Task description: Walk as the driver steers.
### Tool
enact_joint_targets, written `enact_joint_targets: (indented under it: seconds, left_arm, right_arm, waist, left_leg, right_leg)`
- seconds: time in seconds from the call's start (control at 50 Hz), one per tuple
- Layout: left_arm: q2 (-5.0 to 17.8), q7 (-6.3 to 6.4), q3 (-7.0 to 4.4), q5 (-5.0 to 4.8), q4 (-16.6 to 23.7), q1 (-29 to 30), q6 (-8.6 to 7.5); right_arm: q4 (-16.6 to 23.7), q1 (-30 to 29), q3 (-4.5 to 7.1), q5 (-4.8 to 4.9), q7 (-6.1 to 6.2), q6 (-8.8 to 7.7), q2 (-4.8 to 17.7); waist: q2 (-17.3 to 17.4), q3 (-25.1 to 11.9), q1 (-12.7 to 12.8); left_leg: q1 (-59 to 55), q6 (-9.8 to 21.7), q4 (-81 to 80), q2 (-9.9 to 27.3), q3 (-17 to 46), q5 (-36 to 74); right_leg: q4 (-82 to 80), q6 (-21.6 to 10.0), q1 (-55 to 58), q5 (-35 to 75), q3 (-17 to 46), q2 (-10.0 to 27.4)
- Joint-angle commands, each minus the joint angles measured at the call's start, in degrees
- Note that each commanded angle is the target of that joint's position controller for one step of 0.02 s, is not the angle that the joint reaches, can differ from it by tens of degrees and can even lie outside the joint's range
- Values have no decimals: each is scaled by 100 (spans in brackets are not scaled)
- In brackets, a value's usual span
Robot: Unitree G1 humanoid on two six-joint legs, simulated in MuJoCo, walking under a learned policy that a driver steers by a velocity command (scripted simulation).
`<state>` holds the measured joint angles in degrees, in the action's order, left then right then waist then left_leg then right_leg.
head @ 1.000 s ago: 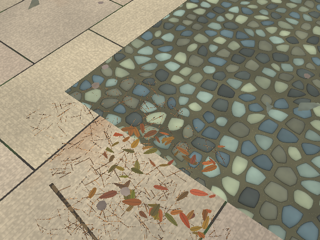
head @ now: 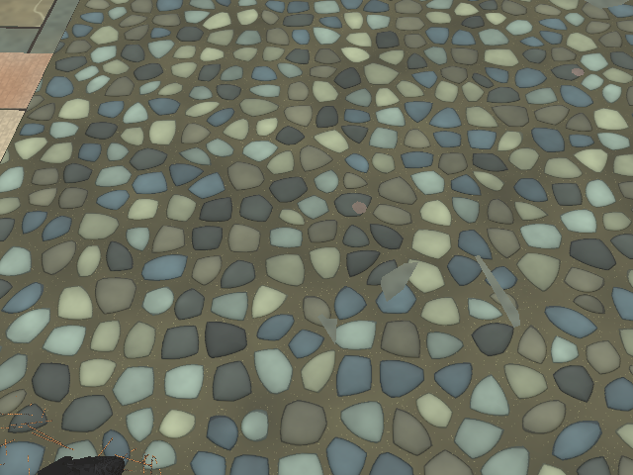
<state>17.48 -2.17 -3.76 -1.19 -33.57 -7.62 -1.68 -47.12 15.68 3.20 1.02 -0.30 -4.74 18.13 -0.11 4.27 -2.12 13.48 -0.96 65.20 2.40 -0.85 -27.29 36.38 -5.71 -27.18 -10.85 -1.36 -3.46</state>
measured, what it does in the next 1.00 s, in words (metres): walks ahead, turning right: left foot, then right foot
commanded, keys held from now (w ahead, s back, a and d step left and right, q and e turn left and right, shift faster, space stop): w+e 1.00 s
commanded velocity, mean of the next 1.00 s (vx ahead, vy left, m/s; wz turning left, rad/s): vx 0.50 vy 0.00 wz -0.60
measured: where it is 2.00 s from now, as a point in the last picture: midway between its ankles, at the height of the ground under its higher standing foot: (512, 274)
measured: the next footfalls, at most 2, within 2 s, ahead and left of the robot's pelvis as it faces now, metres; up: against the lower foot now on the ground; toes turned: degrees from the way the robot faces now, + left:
left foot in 0.40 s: +0.42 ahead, +0.11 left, +0.00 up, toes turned -18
right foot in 0.90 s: +0.57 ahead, -0.25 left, +0.00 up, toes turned -35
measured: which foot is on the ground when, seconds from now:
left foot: up 0.00-0.38, down 0.40-0.92, up 0.94-1.00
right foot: down 0.00-0.40, up 0.42-0.88, down 0.90-1.00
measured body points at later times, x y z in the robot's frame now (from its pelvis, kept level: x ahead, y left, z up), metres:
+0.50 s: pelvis +0.29 +0.03 +0.01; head +0.31 +0.03 +0.46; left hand +0.43 +0.29 -0.10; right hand +0.39 -0.27 -0.07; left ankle +0.38 +0.12 -0.72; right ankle +0.14 -0.06 -0.64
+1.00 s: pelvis +0.51 -0.12 +0.00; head +0.54 -0.16 +0.45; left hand +0.82 -0.01 -0.07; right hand +0.40 -0.40 -0.12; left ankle +0.46 +0.10 -0.62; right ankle +0.53 -0.22 -0.72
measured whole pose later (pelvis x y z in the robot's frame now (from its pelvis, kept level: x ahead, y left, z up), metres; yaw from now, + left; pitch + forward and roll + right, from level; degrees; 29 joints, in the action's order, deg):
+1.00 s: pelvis +0.51 -0.12 +0.00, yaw -36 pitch +1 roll +1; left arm 17.6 -2.1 -3.9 -1.3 -33.8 -8.7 -1.7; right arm -46.4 14.5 3.2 1.3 -0.5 -4.7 18.4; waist 0.4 4.6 -1.8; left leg 15.8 -0.6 66.5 3.2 -0.4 -25.5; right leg 35.0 -5.4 -25.6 -10.8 -1.1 -3.4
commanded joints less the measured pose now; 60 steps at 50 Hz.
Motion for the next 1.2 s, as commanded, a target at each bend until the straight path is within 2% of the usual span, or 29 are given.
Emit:
enact_joint_targets:
  seconds: [0.02, 0.06, 0.1, 0.22, 0.32, 0.38, 0.4, 0.42, 0.44, 0.46, 0.48, 0.5, 0.54, 0.58, 0.64, 0.74, 0.82, 0.86, 0.88, 0.9, 0.92, 0.94, 0.96, 0.98, 1.0, 1.02, 1.04, 1.08, 1.2]
  left_arm:
    - [855, 56, -277, 34, 136, -932, -150]
    - [698, 87, -207, 129, 248, -574, -164]
    - [731, 138, -216, 84, 168, -594, -193]
    - [935, 309, -281, 15, -130, -1048, -115]
    - [870, 324, -285, -42, -365, -1371, -57]
    - [697, 327, -241, -12, -361, -1250, -5]
    - [379, 305, -121, 35, -295, -1238, -21]
    - [40, 307, -7, -72, -158, -1867, -59]
    - [386, 327, -24, -111, -130, -1975, -82]
    - [825, 325, -148, -116, -181, -1542, -59]
    - [883, 330, -173, -59, -126, -1151, -22]
    - [821, 315, -183, -2, -61, -920, -14]
    - [609, 260, -179, -37, -40, -919, 35]
    - [388, 233, -129, -46, 16, -847, 84]
    - [284, 206, -83, -5, 136, -555, 87]
    - [146, 27, -6, -9, 295, 232, -7]
    - [235, -95, -34, -26, 513, 641, 5]
    - [450, -101, -148, 22, 514, 361, 40]
    - [643, -85, -263, 30, 386, -214, 65]
    - [951, -14, -451, 6, 104, -1212, 101]
    - [1436, 115, -591, -54, -64, -1948, 167]
    - [1826, 93, -578, -86, 152, -1565, 79]
    - [1254, 36, -421, -39, 204, -1617, -20]
    - [1052, 32, -342, 19, 129, -1479, -104]
    - [946, 31, -300, 25, 122, -1141, -151]
    - [782, 53, -250, 47, 159, -818, -165]
    - [736, 82, -216, 110, 230, -634, -167]
    - [735, 136, -212, 94, 191, -565, -192]
    - [925, 310, -271, 24, -122, -996, -141]
  right_arm:
    - [781, -542, 92, -39, -6, -368, 734]
    - [732, -363, 147, -149, 4, -252, 791]
    - [715, -338, 114, -198, 10, -142, 624]
    - [1016, -1573, -45, -166, -47, -121, 250]
    - [1164, -1872, 63, -65, -124, -212, 528]
    - [979, -1070, 215, -75, -86, -281, 726]
    - [906, -359, 300, -174, -42, -310, 950]
    - [772, 382, 436, -268, -9, -245, 1447]
    - [677, 527, 395, -111, -69, -190, 1175]
    - [755, 242, 279, -72, -56, -158, 756]
    - [802, -24, 224, -113, -34, -109, 596]
    - [768, -242, 174, -140, -24, -82, 456]
    - [701, -411, 127, -179, 3, -101, 321]
    - [607, -386, 164, -139, 6, -151, 392]
    - [470, -314, 241, -139, 13, -172, 611]
    - [303, -160, 270, -82, 41, -81, 808]
    - [149, 78, 342, 37, 39, 42, 1034]
    - [152, 58, 402, 98, 72, 113, 1221]
    - [166, 15, 418, 123, 91, 158, 1274]
    - [195, 6, 364, 110, 116, 174, 1143]
    - [314, 238, 186, -152, 109, 145, 657]
    - [692, 456, -3, -193, 36, -20, 217]
    - [717, -195, 124, 3, -41, -197, 817]
    - [870, -581, 129, 148, -74, -290, 865]
    - [829, -595, 99, 58, -33, -322, 752]
    - [772, -551, 129, -87, 4, -302, 780]
    - [745, -443, 143, -122, -7, -244, 782]
    - [709, -366, 132, -174, -11, -136, 665]
    - [1000, -1532, -24, -172, -49, -92, 271]
  waist:
    - [-48, -1012, 489]
    - [-204, -812, 155]
    - [-182, -712, 83]
    - [-357, -371, 507]
    - [-537, -367, 559]
    - [-721, -627, 111]
    - [-411, -1270, -222]
    - [1045, -2185, -163]
    - [1675, -2183, -164]
    - [1036, -1382, -259]
    - [659, -911, -229]
    - [527, -534, -135]
    - [744, -328, 68]
    - [700, -278, 98]
    - [480, -254, 71]
    - [359, -86, -200]
    - [374, 56, -216]
    - [540, -240, 64]
    - [539, -584, 433]
    - [370, -1095, 949]
    - [-684, -1621, 1054]
    - [-1790, -2432, 480]
    - [-844, -2376, 929]
    - [-656, -1578, 866]
    - [-85, -1093, 571]
    - [-81, -900, 364]
    - [-246, -795, 195]
    - [-249, -715, 91]
    - [-337, -335, 471]
  left_leg:
    - [2990, 116, 478, 282, 619, 626]
    - [2309, 18, -13, 408, 647, 909]
    - [2139, -160, -466, 381, 525, 1044]
    - [1620, -349, -2847, -60, 404, 3110]
    - [1284, -168, -3637, -220, 652, 2864]
    - [158, 168, -4024, -220, 501, 2369]
    - [-1112, 498, -3913, 434, 1039, 2209]
    - [-3221, 1379, -4179, 1753, 3248, 1040]
    - [-3390, 1592, -4717, 2215, 4743, -391]
    - [-2719, 1352, -4874, 1996, 4081, -725]
    - [-2066, 1153, -4896, 1765, 3246, -111]
    - [-1458, 1099, -5031, 1521, 2609, 578]
    - [-800, 1013, -5310, 1225, 1780, 1320]
    - [-642, 1115, -5528, 1210, 1281, 1805]
    - [-808, 1231, -5671, 1303, 726, 2520]
    - [-1015, 998, -5665, 1138, -289, 3042]
    - [-1597, 845, -5396, 1355, -617, 3736]
    - [-1830, 726, -4606, 1355, -856, 5675]
    - [-1751, 637, -3730, 1270, -1008, 6434]
    - [-1105, 453, -2459, 1068, -1156, 6283]
    - [535, 194, -558, 722, -1155, 3124]
    - [2633, -57, 1254, -474, -213, -665]
    - [3225, 56, 1505, -164, 657, -379]
    - [3416, 176, 1239, 29, 564, 118]
    - [3126, 169, 702, 264, 570, 552]
    - [2750, 113, 215, 416, 588, 784]
    - [2413, 63, 45, 480, 606, 946]
    - [2190, -116, -349, 442, 501, 1100]
    - [1792, -379, -2701, 21, 381, 3012]
  right_leg:
    - [-1965, -1213, 3136, 171, 3032, 1645]
    - [-2170, -1161, 2214, 1122, 2539, 1400]
    - [-2283, -1211, 1739, 1612, 2228, 1317]
    - [-2263, -748, 1072, 836, 1653, 799]
    - [-1697, -573, 1680, 286, 2390, 1061]
    - [-905, -325, 1746, 619, 2532, 881]
    - [314, -122, 1301, 384, 2186, 578]
    - [2262, 352, -551, -1221, 1292, -216]
    - [3338, 458, -1576, -2342, 1171, 11]
    - [3749, 507, -1894, -1871, 1220, 294]
    - [3784, 537, -1825, -1465, 990, 485]
    - [3528, 553, -1711, -1159, 932, 640]
    - [3177, 544, -1275, -836, 842, 895]
    - [2921, 582, -1261, -653, 725, 966]
    - [2265, 661, -1479, -56, 703, 1031]
    - [699, 565, -1090, 1170, 261, 910]
    - [65, 305, -918, 738, -19, 759]
    - [-40, 63, -267, 131, -333, 399]
    - [-196, -107, 523, 46, -480, 151]
    - [-476, -333, 2011, 373, -439, -57]
    - [-481, -725, 3765, 539, 1162, 973]
    - [-1523, -1885, 5108, -1085, 4594, 2198]
    - [-2000, -1616, 4965, -1433, 4593, 2203]
    - [-2022, -1389, 4284, -1044, 3820, 2016]
    - [-2023, -1218, 3413, -324, 3200, 1768]
    - [-2059, -1122, 2805, 314, 2733, 1567]
    - [-2173, -1104, 2361, 711, 2522, 1432]
    - [-2321, -1167, 1889, 1265, 2250, 1330]
    - [-2309, -794, 1195, 868, 1595, 828]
